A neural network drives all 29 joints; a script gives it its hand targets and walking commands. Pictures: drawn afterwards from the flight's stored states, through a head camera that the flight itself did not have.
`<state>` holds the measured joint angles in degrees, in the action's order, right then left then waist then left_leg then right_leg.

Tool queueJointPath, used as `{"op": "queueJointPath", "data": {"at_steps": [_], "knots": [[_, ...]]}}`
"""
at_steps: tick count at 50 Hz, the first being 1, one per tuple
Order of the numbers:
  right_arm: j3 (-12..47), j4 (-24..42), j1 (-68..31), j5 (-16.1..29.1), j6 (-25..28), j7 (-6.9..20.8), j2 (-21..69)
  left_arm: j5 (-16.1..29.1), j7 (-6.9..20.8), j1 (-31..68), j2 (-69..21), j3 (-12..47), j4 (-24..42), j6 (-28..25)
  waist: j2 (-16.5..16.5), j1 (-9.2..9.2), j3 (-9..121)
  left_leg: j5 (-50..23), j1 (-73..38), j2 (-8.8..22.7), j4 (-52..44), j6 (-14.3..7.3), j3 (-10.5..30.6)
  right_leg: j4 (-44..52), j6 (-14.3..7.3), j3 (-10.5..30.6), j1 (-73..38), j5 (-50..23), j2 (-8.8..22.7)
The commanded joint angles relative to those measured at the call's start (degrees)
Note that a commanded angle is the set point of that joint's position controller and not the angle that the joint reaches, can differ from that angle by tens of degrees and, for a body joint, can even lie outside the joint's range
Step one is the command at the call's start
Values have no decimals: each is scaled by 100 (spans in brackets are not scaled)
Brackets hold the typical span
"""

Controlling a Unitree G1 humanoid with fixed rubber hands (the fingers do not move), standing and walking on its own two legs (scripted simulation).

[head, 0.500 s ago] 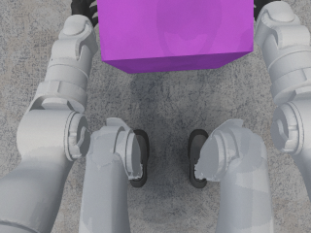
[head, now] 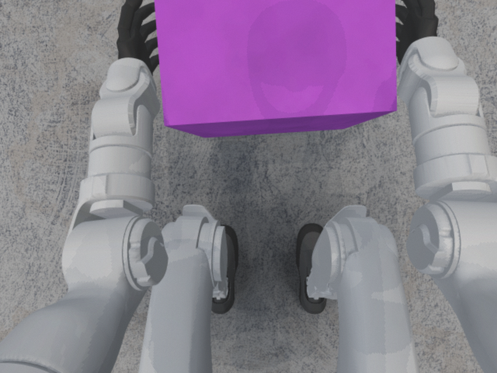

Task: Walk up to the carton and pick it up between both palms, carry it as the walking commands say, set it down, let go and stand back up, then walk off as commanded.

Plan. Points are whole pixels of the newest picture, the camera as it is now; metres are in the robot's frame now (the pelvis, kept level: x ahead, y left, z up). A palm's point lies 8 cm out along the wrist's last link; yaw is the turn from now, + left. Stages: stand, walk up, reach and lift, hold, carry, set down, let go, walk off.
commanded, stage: reach and lift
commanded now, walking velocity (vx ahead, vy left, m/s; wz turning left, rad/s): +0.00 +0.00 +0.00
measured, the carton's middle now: (271, 58) +0.55 -0.01 -0.17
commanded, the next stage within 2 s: none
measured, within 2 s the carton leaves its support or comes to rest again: neither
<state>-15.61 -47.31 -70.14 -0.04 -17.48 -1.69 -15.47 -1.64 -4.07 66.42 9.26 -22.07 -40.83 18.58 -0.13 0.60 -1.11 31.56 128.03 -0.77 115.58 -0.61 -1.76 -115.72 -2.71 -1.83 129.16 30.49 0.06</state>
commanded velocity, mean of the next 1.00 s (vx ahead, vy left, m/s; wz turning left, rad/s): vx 0.00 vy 0.00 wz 0.00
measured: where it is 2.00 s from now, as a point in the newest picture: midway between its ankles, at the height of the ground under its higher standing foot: (266, 283)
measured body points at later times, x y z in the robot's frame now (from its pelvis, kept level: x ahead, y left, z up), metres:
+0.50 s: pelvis +0.00 +0.00 +0.06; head +0.29 -0.01 +0.40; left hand +0.52 +0.18 -0.02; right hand +0.52 -0.19 -0.03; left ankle +0.11 +0.11 -0.38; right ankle +0.11 -0.10 -0.38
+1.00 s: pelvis +0.01 +0.00 +0.12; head +0.26 -0.01 +0.49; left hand +0.50 +0.18 +0.05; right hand +0.51 -0.18 +0.05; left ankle +0.11 +0.11 -0.38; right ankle +0.11 -0.10 -0.38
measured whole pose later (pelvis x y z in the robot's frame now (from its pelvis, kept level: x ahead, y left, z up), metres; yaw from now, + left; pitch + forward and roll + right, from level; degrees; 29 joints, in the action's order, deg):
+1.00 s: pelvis +0.01 +0.00 +0.12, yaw -1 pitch +45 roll +1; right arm -23.2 -38.9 -55.5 -9.1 -22.1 1.4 -6.5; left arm -8.5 -0.3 53.0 2.3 -27.1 -34.5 22.3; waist 0.5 1.5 12.1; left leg 27.4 109.3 -1.2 91.9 -0.6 -1.2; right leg -91.9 -1.6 -0.4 110.5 26.2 -1.5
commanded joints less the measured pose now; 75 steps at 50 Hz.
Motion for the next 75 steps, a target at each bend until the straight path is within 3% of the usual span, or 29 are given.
{"op": "queueJointPath", "data": {"at_steps": [1, 17, 30, 75], "knots": [[2417, 1085, -3360, 730, 45, 1517, 5777, 784, 1511, 3880, -5393, 2884, 885, -117, 230, 25, 7409, -2045, -3387, -723, -1048, 26, -109, 1028, 171, 73, -4388, -2335, -720], [1993, 689, -3011, 281, -192, 1669, 6000, 363, 1745, 3478, -5630, 2424, 403, 114, 292, 86, 6734, -1339, -3398, -716, -1895, -1, -144, 1908, 162, 64, -4242, -1485, -755], [2116, 950, -2670, 237, -326, 1759, 6301, 419, 1858, 3143, -5914, 2647, 657, 251, 242, 96, 7120, -1561, -3969, -747, -2411, 25, -126, 2404, 167, 71, -4795, -1672, -806], [2212, 1189, -767, -171, -343, 1991, 6806, 126, 2134, 1109, -6504, 2849, 862, 335, 250, 162, 6278, -1972, -6073, -727, -4594, 48, 107, 4594, 252, 243, -6516, -1964, -837]]}}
